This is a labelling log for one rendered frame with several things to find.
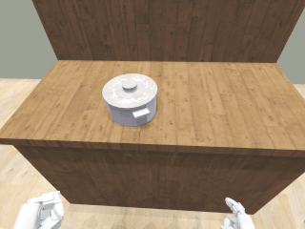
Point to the pot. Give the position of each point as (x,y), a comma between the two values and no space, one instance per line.
(134,117)

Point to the table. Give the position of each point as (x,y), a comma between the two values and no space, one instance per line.
(228,122)

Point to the knob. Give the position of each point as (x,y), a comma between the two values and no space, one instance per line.
(129,85)

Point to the robot right hand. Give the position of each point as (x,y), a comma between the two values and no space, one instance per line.
(241,220)

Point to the robot left hand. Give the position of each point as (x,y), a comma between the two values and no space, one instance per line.
(31,217)

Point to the lid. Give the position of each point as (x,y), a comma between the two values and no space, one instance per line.
(115,96)

